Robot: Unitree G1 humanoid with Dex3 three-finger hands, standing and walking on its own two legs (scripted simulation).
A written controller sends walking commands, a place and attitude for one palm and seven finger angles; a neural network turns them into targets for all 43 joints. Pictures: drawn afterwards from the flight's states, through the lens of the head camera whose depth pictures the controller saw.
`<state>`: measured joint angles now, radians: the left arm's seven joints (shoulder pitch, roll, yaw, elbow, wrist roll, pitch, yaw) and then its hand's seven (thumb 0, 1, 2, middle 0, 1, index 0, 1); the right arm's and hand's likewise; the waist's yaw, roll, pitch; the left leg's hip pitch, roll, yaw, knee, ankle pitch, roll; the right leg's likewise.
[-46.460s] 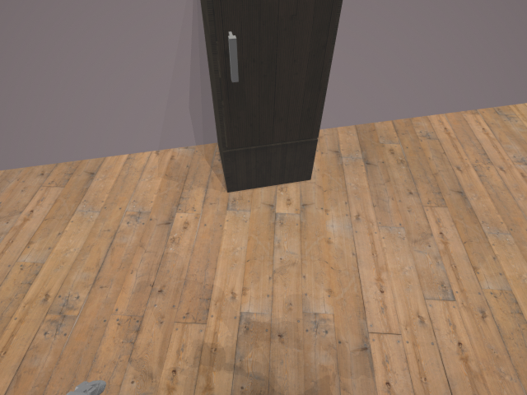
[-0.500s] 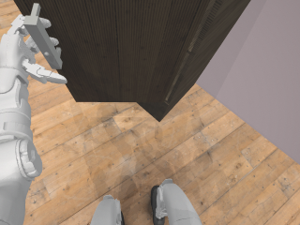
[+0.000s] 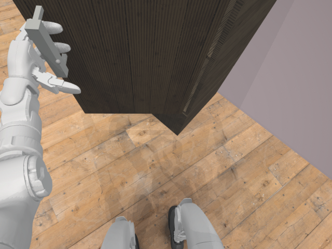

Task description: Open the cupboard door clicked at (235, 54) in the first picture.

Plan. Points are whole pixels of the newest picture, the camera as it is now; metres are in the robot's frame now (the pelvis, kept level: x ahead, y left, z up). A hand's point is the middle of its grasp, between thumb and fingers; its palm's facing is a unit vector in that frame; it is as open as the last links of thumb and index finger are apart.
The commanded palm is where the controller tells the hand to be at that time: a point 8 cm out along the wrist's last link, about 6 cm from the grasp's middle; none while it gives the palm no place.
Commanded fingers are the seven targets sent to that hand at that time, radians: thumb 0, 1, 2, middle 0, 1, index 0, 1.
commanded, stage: slide the fingers in behind the handle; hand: left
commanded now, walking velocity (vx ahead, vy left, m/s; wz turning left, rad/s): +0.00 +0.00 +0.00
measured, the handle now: (51, 45) +0.57 +0.21 +0.05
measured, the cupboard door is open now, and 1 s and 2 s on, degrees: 44 44 79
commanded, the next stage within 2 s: close the thumb around the handle in 0.08 s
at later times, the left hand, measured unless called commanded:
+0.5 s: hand (58, 62) +0.52 +0.19 +0.06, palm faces -0.06 -1.00 -0.03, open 11.1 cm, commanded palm +0.50 +0.23 +0.06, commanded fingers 0.00 0.45 0.71 -0.37 -1.30 -0.37 -1.30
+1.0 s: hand (57, 63) +0.52 +0.19 +0.06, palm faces -0.05 -1.00 -0.03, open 5.9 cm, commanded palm +0.49 +0.23 +0.06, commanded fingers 0.00 0.90 0.90 -0.40 -1.35 -0.40 -1.35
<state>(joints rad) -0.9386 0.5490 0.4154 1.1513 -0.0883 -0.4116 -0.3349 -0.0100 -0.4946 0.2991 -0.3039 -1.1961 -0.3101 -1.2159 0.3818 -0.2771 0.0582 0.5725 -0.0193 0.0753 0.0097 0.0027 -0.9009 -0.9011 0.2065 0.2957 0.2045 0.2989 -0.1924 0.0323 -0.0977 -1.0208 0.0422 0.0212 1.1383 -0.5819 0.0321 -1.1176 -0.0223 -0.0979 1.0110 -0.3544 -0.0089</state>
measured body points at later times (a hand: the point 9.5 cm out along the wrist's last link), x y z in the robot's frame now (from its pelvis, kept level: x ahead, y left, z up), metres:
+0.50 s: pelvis +0.00 +0.00 +0.00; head +0.16 +0.02 +0.42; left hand +0.52 +0.24 +0.06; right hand +0.00 -0.26 -0.11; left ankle -0.04 +0.09 -0.65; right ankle +0.06 -0.12 -0.65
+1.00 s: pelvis +0.00 +0.00 +0.00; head +0.16 +0.02 +0.42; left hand +0.51 +0.24 +0.06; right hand +0.01 -0.27 -0.11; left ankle -0.04 +0.09 -0.65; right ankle +0.06 -0.12 -0.65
